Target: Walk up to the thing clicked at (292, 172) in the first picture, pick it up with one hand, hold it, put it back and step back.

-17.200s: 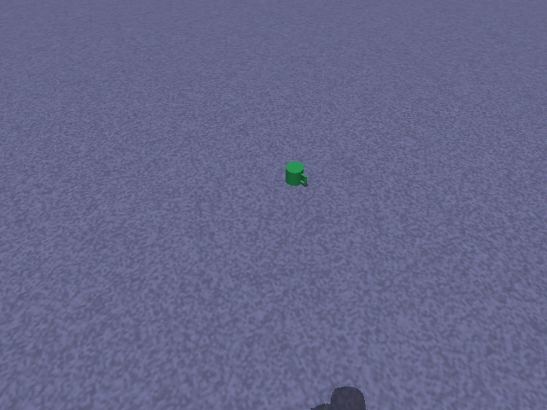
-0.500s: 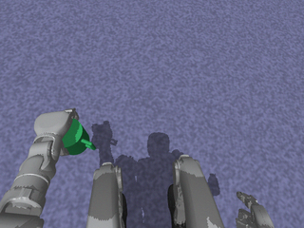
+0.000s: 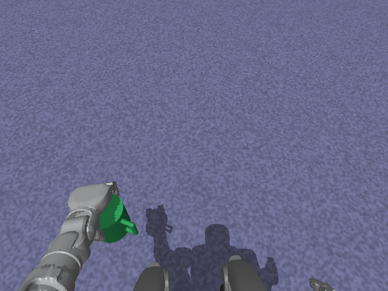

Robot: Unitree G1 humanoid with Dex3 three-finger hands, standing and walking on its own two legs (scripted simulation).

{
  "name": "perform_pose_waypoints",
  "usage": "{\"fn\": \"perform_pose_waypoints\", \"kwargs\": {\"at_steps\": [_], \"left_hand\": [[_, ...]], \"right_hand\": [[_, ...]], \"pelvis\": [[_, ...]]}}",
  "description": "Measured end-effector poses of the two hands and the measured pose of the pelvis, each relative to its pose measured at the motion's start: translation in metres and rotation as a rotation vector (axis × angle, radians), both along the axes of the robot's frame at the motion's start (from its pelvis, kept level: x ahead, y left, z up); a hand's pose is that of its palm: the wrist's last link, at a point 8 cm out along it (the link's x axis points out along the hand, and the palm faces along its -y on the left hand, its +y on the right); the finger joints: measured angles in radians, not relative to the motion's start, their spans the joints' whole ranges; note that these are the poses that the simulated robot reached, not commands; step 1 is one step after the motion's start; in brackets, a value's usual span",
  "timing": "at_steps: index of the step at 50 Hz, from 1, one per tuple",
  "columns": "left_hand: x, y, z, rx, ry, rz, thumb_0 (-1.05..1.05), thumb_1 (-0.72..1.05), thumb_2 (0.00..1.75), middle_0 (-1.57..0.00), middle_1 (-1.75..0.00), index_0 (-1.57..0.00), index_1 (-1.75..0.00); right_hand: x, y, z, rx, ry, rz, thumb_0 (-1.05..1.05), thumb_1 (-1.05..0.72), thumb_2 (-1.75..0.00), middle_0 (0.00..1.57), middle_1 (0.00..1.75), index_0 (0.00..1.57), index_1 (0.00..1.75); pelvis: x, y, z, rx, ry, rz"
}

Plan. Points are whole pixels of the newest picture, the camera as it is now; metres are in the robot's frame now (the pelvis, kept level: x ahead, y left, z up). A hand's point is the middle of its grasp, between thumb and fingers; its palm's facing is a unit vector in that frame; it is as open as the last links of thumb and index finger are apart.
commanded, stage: lift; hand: left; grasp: from above
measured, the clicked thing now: (114, 220) +0.32 +0.20 -0.15
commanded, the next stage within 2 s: hold in 0.38 s
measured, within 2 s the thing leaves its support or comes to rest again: neither
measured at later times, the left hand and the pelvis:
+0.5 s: hand (89, 195) +0.34 +0.22 -0.02, palm faces -0.46 -0.08 -0.88, open 11.8 cm; pelvis +0.03 +0.00 +0.07, yaw +0 degrees
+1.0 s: hand (85, 184) +0.35 +0.22 +0.02, palm faces -0.47 -0.06 -0.88, open 11.8 cm; pelvis +0.05 +0.00 +0.09, yaw -1 degrees
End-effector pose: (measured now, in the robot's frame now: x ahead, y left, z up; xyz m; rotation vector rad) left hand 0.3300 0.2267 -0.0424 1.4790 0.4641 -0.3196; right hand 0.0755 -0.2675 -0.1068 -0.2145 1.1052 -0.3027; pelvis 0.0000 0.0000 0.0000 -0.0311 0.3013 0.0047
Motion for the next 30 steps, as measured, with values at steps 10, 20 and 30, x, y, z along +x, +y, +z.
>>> {"fn": "perform_pose_waypoints", "kwargs": {"at_steps": [10,20,30], "left_hand": [[0.003,-0.005,0.038,-0.001,-0.014,-0.007,-0.04,-0.25,0.77,-0.66,-0.74,-0.51,-0.72],[0.012,-0.004,0.071,-0.001,-0.024,0.007,-0.05,-0.26,0.82,-0.63,-0.77,-0.48,-0.75],[0.018,-0.005,0.092,0.003,-0.018,-0.01,-0.06,-0.26,0.85,-0.61,-0.8,-0.45,-0.77]], "right_hand": [[0.002,0.001,0.035,0.01,0.019,-0.007,0.01,-0.91,-0.9,0.2,0.3,0.2,0.3],[0.021,0.004,0.059,0.032,-0.011,-0.004,0.01,-0.91,-0.9,0.2,0.3,0.2,0.3],[0.042,0.003,0.074,0.039,-0.048,0.002,0.01,-0.91,-0.9,0.2,0.3,0.2,0.3]], "pelvis": [[0.014,0.002,0.037,0.008,-0.067,-0.004],[0.026,0.002,0.062,0.015,-0.121,-0.007],[0.037,0.002,0.077,0.02,-0.157,-0.01]]}}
